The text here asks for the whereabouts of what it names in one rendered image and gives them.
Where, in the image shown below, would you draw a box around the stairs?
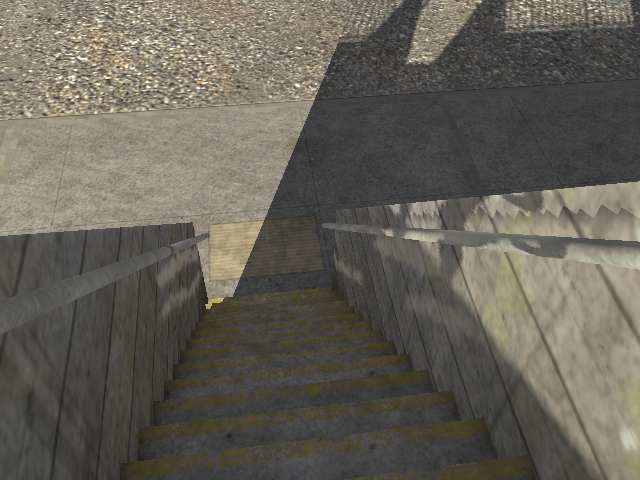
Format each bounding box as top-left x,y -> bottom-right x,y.
120,287 -> 537,480

